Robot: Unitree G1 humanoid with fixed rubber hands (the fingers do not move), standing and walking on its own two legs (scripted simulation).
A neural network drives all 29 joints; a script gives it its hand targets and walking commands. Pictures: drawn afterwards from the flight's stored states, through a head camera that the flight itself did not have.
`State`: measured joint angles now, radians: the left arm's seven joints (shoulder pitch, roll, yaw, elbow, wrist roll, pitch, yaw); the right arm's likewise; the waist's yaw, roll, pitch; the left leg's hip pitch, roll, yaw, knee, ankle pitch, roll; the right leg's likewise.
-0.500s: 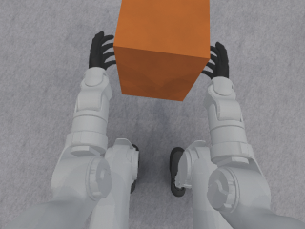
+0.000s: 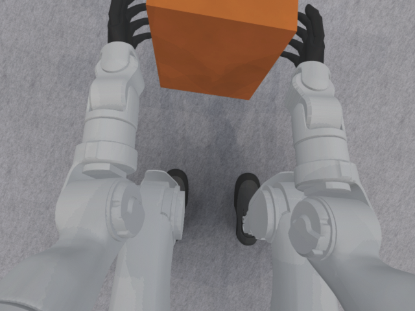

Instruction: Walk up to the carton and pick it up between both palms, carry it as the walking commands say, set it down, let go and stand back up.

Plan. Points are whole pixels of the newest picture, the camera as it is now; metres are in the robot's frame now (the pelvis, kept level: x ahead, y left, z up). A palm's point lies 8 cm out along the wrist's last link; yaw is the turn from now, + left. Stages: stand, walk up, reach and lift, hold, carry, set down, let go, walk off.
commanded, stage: set down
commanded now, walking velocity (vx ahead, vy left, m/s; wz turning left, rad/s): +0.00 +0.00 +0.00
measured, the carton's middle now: (217, 19) +0.60 +0.01 -0.25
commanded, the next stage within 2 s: none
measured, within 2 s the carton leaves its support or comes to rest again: neither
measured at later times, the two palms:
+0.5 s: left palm (125, 42) +0.53 +0.17 -0.19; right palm (302, 53) +0.52 -0.13 -0.18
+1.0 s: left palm (124, 39) +0.54 +0.17 -0.19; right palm (303, 51) +0.53 -0.14 -0.18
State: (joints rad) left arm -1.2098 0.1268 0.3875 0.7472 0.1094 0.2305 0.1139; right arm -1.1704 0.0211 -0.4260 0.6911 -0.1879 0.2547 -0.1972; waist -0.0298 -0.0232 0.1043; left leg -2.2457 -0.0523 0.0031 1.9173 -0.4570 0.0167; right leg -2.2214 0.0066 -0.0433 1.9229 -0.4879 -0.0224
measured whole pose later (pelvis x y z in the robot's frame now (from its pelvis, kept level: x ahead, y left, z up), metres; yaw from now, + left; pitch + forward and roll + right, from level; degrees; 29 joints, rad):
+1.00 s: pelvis +0.00 +0.00 -0.04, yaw +0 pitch +40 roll -2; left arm -1.33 0.24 0.34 0.89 0.10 0.21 -0.02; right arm -1.32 -0.09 -0.41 0.86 -0.13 0.20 -0.10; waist -0.03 -0.04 0.22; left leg -2.29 -0.05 0.01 2.06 -0.47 0.02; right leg -2.26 0.01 -0.04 2.07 -0.51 -0.02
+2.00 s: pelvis -0.01 +0.00 -0.04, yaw -1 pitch +39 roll -2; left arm -1.39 0.28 0.37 1.03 0.10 0.14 -0.06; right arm -1.37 -0.12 -0.44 1.01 -0.13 0.10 -0.07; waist -0.03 -0.04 0.25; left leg -2.30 -0.05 0.01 2.08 -0.47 0.02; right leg -2.27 0.01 -0.04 2.08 -0.51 -0.01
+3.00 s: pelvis -0.01 +0.01 +0.01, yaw -1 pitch +26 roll -3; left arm -1.34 0.45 0.08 0.80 -0.22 0.19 0.08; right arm -1.18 -0.27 -0.17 0.62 0.17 0.21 -0.19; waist -0.03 -0.02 0.52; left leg -1.93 -0.05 0.00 2.02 -0.54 0.04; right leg -1.88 0.02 -0.04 1.99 -0.57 0.01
